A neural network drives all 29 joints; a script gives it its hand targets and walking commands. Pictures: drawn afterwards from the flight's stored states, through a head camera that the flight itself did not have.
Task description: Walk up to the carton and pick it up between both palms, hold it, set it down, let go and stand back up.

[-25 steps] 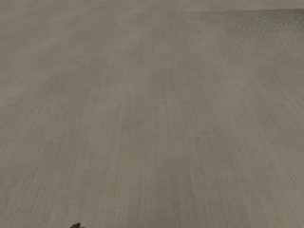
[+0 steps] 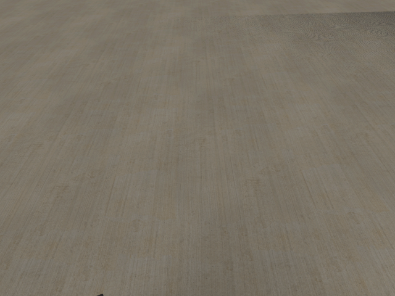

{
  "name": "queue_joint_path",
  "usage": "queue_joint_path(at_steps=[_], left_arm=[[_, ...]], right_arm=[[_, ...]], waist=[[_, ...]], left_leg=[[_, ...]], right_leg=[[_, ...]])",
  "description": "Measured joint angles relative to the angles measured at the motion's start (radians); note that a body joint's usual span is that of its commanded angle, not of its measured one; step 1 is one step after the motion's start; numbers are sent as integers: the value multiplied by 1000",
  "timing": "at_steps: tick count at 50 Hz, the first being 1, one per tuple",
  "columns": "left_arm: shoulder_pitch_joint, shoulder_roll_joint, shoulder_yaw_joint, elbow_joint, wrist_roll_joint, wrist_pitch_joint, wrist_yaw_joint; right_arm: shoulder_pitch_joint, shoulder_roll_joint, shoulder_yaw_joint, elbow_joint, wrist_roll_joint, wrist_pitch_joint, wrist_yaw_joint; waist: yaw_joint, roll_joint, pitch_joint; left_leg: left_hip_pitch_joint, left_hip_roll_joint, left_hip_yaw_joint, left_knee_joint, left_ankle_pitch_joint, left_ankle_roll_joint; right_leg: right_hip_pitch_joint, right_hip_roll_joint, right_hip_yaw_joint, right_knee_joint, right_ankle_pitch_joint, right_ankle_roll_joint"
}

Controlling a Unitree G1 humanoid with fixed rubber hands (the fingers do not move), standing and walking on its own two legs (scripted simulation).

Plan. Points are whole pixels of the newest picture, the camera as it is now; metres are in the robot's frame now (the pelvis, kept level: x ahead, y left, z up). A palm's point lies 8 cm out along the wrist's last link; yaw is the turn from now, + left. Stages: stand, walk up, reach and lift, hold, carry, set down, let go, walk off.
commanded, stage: stand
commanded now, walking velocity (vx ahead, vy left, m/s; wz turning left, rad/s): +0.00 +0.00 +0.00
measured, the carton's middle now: out of the picture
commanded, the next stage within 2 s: none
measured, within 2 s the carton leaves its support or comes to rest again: neither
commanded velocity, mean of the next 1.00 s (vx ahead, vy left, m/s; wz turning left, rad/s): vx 0.00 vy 0.00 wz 0.00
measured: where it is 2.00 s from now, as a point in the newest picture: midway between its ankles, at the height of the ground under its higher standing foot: outside the picture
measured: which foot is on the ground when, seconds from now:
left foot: down 0.00-1.00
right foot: down 0.00-1.00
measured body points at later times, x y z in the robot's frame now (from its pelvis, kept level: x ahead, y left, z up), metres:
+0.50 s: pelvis +0.00 +0.00 +0.00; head +0.01 +0.00 +0.45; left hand +0.09 +0.26 -0.11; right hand +0.09 -0.26 -0.12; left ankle +0.01 +0.12 -0.73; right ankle +0.02 -0.12 -0.73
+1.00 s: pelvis +0.00 +0.00 +0.00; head +0.01 +0.00 +0.45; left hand +0.09 +0.26 -0.12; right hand +0.08 -0.26 -0.12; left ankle +0.01 +0.12 -0.73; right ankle +0.02 -0.12 -0.73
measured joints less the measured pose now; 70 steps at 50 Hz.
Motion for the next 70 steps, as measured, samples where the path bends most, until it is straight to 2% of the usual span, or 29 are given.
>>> queue_joint_path(at_steps=[70], left_arm=[[8, 4, -8, 69, -3, -1, 10]], right_arm=[[16, -4, 6, 63, 4, -1, -9]], waist=[[-1, -1, -2]], left_leg=[[25, 1, 11, -38, 12, 2]], right_leg=[[20, 1, 10, -36, 15, 3]])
